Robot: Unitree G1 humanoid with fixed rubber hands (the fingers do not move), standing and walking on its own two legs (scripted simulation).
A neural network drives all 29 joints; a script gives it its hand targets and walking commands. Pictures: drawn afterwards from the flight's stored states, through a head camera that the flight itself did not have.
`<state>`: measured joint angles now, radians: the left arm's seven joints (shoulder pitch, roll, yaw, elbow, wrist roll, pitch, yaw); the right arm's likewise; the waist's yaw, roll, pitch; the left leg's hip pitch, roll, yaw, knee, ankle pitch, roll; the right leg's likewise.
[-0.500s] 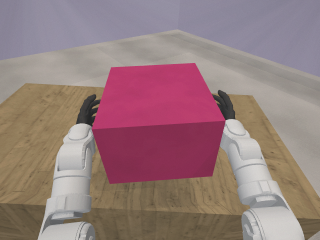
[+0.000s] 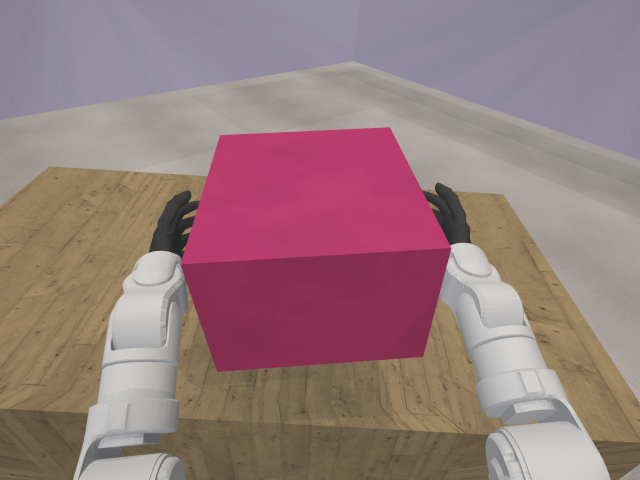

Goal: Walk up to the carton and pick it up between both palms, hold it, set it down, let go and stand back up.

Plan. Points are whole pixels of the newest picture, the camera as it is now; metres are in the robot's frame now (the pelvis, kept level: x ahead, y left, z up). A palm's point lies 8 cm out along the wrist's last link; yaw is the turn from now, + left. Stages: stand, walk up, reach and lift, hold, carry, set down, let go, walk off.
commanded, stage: hold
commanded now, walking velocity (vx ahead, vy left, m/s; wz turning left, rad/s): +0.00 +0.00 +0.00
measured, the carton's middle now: (312, 236) +0.41 -0.01 +0.15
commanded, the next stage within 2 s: none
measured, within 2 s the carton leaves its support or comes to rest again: neither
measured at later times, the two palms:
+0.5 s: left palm (171, 254) +0.36 +0.17 +0.17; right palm (449, 244) +0.36 -0.18 +0.18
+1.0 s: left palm (171, 253) +0.36 +0.17 +0.17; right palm (450, 243) +0.36 -0.18 +0.18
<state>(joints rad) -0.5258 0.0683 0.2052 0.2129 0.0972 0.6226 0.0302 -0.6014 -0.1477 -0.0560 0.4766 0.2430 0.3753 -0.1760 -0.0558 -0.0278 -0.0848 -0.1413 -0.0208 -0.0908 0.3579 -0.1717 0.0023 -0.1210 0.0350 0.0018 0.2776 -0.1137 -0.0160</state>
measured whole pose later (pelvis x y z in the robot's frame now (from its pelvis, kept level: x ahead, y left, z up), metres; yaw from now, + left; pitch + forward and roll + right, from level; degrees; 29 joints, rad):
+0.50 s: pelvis +0.00 +0.00 +0.00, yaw -1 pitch -2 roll -1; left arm -0.58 0.05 0.23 0.30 0.11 0.62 0.04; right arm -0.65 -0.14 -0.10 0.57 0.21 0.37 -0.14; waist -0.04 -0.03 -0.09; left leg -0.14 -0.03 -0.08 0.33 -0.15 0.01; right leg -0.14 0.03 0.01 0.28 -0.11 -0.01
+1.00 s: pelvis +0.00 +0.00 +0.00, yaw +0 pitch -3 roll -1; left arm -0.53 0.05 0.23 0.23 0.11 0.63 0.03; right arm -0.61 -0.14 -0.07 0.49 0.23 0.39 -0.17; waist -0.05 -0.03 -0.08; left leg -0.12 -0.02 -0.09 0.34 -0.17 0.00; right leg -0.11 0.03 0.01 0.28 -0.12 -0.02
